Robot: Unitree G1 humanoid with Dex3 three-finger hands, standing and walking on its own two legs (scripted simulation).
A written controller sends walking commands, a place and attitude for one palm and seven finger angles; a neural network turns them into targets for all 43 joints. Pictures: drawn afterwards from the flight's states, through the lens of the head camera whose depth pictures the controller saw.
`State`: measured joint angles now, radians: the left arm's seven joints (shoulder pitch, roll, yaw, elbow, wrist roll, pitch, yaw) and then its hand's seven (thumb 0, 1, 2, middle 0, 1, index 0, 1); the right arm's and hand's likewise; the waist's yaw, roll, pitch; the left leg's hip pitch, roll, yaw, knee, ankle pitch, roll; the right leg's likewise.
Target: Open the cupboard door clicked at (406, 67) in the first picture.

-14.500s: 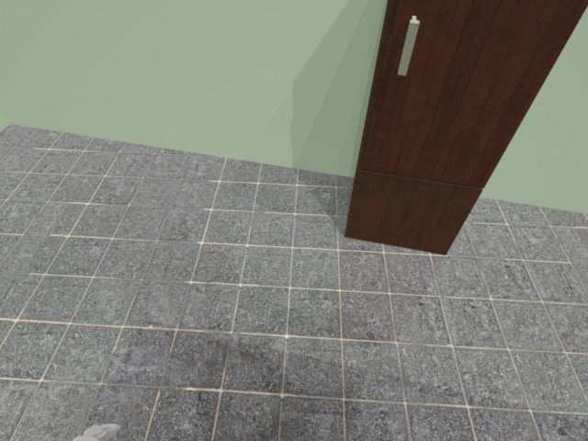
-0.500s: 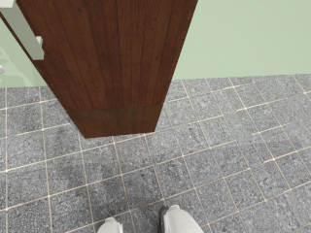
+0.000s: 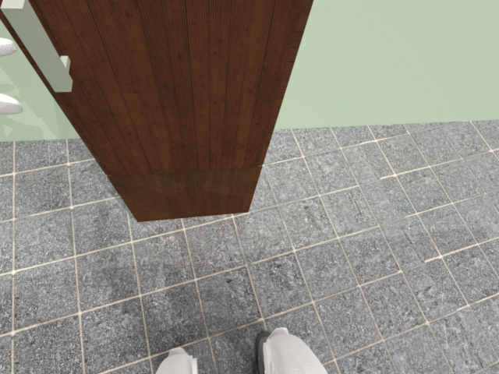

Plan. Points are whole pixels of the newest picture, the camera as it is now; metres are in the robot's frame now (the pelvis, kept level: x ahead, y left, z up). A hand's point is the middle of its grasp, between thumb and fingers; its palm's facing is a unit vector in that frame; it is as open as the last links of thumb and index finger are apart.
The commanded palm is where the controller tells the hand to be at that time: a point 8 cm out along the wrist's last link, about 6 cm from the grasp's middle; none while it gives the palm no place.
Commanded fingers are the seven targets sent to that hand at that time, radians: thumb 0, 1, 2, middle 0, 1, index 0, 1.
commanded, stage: slide the fingers in behind the handle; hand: left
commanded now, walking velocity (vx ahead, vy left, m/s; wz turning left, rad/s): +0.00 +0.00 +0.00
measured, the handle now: (44, 39) +0.57 +0.23 +0.13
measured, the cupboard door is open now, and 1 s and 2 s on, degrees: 0 0 0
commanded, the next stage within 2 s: close the thumb around the handle in 1.56 s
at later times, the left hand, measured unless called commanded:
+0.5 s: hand (2, 65) +0.51 +0.27 +0.14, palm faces +0.04 -1.00 -0.01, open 14.2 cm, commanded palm +0.50 +0.30 +0.13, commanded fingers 0.00 -0.50 0.30 -0.30 -1.20 -0.30 -1.20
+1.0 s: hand (41, 65) +0.52 +0.23 +0.14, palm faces +0.02 -1.00 -0.01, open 13.9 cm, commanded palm +0.50 +0.27 +0.13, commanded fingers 0.00 -0.50 0.30 -0.30 -1.20 -0.30 -1.20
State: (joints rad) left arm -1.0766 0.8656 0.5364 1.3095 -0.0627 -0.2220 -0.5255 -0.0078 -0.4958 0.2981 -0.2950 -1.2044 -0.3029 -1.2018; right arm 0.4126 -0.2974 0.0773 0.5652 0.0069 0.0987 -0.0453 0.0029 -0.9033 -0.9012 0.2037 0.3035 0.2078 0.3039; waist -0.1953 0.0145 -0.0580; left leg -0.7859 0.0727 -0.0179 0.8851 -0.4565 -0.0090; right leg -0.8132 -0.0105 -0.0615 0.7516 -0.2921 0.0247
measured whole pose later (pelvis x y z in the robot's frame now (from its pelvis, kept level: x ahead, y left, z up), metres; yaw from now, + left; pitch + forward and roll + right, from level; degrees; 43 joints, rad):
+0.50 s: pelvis +0.00 +0.00 +0.00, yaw +0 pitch +20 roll -3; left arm -1.01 0.77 0.50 1.23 -0.09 -0.23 -0.45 -0.01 -0.49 0.30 -0.29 -1.20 -0.25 -1.20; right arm 0.46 -0.29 0.06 0.60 0.00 0.09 -0.03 0.00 -0.90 -0.90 0.20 0.30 0.21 0.30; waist -0.18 0.02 -0.07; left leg -0.75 0.07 -0.01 0.85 -0.45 -0.01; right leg -0.78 -0.01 -0.05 0.72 -0.28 0.03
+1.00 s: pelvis +0.00 +0.00 +0.01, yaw +0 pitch +18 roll -3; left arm -1.00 0.66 0.47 1.22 -0.08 -0.26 -0.37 -0.01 -0.50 0.30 -0.30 -1.20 -0.31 -1.22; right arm 0.42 -0.28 0.05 0.59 0.00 0.06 -0.03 0.00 -0.90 -0.90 0.20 0.30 0.21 0.30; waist -0.17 0.03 -0.07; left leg -0.71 0.07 0.00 0.84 -0.44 -0.01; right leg -0.76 -0.01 -0.05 0.73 -0.29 0.02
